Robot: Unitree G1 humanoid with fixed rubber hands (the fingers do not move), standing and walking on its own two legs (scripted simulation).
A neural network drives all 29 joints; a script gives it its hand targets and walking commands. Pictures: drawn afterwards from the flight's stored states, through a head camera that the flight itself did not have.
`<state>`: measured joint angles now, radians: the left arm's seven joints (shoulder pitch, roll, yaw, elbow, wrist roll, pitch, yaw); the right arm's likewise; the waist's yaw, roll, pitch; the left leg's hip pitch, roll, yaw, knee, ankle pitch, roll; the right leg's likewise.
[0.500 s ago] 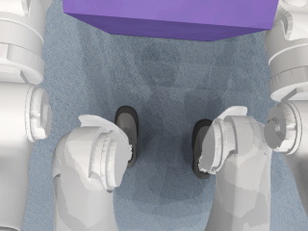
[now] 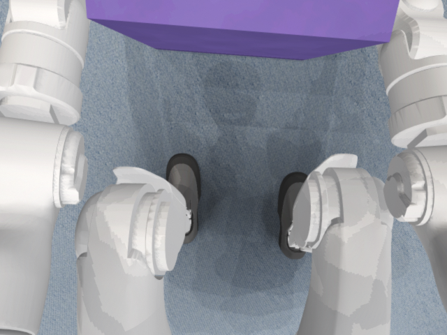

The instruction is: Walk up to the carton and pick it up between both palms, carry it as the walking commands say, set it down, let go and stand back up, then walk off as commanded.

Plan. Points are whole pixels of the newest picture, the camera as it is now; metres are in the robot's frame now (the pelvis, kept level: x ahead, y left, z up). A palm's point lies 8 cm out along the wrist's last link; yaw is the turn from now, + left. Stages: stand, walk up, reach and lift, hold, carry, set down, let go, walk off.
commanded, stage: reach and lift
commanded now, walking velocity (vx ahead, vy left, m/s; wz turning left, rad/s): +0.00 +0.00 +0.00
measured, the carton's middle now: out of the picture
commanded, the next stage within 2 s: none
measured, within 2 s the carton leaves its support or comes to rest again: leaves its support in 0.60 s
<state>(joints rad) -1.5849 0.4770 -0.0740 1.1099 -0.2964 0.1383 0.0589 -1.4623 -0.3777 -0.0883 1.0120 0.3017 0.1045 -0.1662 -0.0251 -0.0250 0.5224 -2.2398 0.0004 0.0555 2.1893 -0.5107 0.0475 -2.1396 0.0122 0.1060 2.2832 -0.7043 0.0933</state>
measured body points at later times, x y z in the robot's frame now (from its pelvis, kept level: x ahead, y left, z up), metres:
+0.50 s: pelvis +0.00 +0.00 +0.00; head +0.38 +0.00 +0.22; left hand +0.59 +0.17 -0.18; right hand +0.56 -0.20 -0.19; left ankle +0.13 +0.10 -0.33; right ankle +0.09 -0.15 -0.33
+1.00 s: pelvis -0.01 +0.00 +0.03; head +0.36 +0.00 +0.27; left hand +0.59 +0.17 -0.11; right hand +0.56 -0.20 -0.12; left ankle +0.13 +0.10 -0.33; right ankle +0.09 -0.15 -0.33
